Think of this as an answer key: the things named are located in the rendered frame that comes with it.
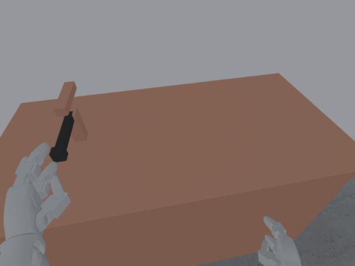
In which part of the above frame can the tap lever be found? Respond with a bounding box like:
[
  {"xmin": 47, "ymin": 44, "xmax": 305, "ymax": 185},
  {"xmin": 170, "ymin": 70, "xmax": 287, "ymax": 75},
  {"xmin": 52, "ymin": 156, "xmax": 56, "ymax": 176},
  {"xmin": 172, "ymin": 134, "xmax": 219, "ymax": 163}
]
[{"xmin": 49, "ymin": 111, "xmax": 74, "ymax": 162}]

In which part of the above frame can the counter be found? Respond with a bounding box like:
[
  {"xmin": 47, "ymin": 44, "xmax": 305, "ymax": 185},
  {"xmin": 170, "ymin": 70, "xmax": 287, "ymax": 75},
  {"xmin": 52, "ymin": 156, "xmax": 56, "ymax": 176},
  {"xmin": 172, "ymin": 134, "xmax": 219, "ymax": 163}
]
[{"xmin": 0, "ymin": 73, "xmax": 355, "ymax": 266}]

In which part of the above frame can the robot left hand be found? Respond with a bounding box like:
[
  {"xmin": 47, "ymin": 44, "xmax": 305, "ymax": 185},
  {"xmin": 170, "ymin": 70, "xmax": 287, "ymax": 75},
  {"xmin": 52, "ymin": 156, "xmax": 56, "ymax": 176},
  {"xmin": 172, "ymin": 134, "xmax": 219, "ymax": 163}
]
[{"xmin": 3, "ymin": 142, "xmax": 71, "ymax": 240}]

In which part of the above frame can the robot right hand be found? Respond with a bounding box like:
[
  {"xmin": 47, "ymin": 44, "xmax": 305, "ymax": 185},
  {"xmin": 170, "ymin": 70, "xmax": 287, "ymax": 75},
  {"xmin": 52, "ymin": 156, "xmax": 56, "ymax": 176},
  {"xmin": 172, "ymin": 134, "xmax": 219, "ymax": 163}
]
[{"xmin": 258, "ymin": 216, "xmax": 301, "ymax": 266}]

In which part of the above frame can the robot left forearm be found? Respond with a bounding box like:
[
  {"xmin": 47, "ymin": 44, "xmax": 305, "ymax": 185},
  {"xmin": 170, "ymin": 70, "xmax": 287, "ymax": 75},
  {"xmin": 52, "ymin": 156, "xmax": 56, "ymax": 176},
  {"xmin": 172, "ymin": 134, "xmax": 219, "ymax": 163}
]
[{"xmin": 0, "ymin": 233, "xmax": 49, "ymax": 266}]

